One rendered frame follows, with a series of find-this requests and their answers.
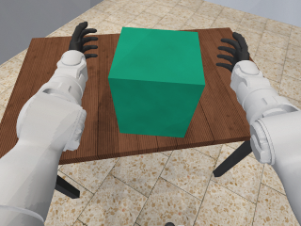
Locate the carton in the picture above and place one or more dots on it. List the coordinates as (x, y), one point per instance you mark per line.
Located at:
(156, 80)

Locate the left robot upper arm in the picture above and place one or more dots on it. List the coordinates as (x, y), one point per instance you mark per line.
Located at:
(28, 172)

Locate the robot right forearm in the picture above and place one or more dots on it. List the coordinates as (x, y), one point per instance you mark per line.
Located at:
(255, 94)

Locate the robot left forearm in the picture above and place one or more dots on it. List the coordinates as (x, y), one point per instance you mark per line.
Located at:
(67, 83)

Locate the right robot upper arm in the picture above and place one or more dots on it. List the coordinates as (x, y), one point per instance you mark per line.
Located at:
(276, 141)

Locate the left robot hand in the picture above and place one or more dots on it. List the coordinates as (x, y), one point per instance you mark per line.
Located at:
(78, 40)

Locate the right robot hand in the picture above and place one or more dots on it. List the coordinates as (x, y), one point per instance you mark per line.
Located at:
(240, 52)

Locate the table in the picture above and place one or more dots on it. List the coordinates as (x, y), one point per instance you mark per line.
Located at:
(218, 117)

